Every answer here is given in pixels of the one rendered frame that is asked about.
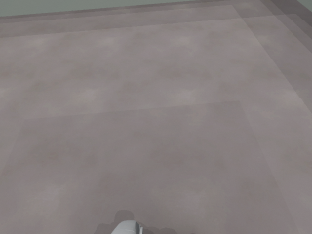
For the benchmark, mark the left robot thigh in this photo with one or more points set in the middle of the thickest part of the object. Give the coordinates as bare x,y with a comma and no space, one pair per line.
128,227

